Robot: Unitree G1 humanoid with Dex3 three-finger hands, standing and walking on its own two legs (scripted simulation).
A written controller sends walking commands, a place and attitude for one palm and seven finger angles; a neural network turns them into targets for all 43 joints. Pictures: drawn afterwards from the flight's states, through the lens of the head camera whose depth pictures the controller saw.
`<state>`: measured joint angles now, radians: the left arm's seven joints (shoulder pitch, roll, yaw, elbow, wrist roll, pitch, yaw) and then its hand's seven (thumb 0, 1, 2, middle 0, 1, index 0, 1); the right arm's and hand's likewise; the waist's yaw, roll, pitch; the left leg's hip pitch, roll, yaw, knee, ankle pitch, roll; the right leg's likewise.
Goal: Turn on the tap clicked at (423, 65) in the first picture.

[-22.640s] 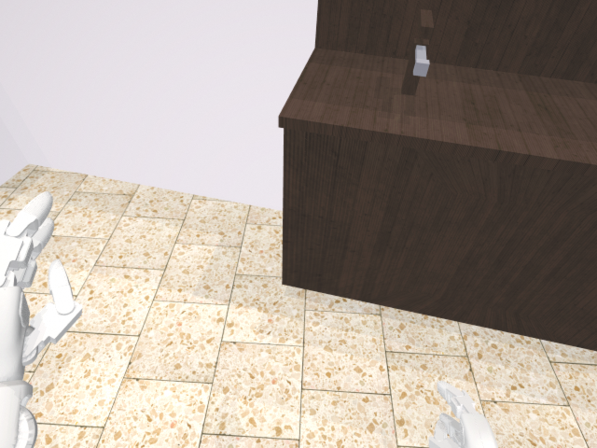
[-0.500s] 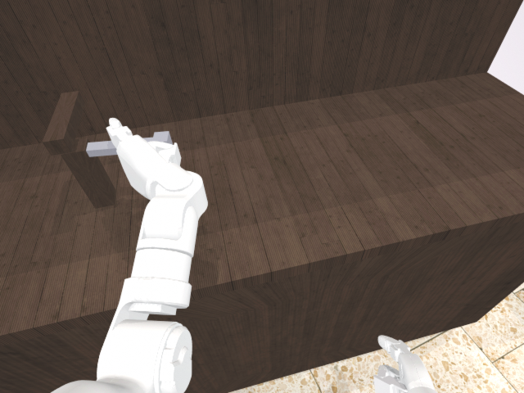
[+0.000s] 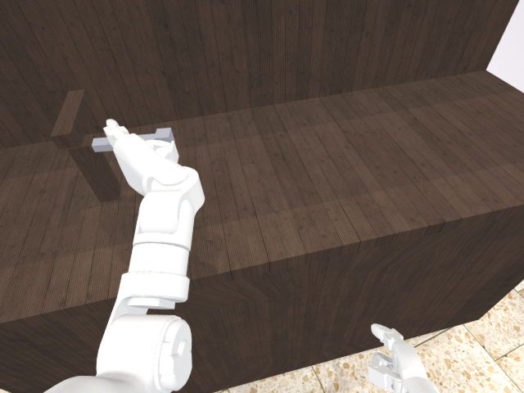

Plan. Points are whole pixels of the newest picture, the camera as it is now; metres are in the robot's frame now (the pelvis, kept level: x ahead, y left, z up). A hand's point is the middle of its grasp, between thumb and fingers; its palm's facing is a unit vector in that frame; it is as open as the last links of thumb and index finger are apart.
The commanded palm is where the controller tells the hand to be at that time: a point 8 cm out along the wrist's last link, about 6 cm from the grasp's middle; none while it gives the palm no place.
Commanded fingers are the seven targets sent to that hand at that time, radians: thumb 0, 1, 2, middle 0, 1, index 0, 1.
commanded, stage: lift the hand up off the lever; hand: left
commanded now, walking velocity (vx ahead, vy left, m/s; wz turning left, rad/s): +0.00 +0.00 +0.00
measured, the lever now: (164, 139) +0.46 +0.23 +0.16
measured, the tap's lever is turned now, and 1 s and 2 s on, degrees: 81 81 81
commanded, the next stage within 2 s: draw the hand back beside the body in 0.84 s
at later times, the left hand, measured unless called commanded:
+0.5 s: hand (170, 129) +0.41 +0.18 +0.22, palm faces +0.78 -0.63 -0.03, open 7.8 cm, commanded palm +0.33 +0.20 +0.24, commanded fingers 0.00 0.90 0.90 -0.15 -0.15 -0.15 -0.15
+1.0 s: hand (172, 126) +0.39 +0.17 +0.24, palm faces +0.67 -0.74 -0.05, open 7.8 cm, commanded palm +0.31 +0.20 +0.24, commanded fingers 0.00 0.90 0.90 -0.15 -0.16 -0.15 -0.16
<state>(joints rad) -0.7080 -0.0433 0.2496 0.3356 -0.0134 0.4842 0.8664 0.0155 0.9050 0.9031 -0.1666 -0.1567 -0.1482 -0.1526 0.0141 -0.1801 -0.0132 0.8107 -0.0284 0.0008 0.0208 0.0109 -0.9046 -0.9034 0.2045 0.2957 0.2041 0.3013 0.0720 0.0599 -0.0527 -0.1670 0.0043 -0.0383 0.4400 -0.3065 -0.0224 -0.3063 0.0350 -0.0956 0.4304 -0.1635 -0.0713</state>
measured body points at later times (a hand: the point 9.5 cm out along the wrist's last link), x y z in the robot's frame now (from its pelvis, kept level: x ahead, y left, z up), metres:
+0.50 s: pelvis +0.00 +0.00 +0.00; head -0.02 -0.03 +0.45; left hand +0.36 +0.21 +0.22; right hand +0.21 -0.22 -0.10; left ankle -0.05 +0.13 -0.74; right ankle +0.04 -0.07 -0.74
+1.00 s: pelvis +0.00 +0.01 +0.00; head -0.02 -0.02 +0.45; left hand +0.35 +0.20 +0.24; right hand +0.24 -0.18 -0.09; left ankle -0.05 +0.13 -0.74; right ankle +0.04 -0.07 -0.74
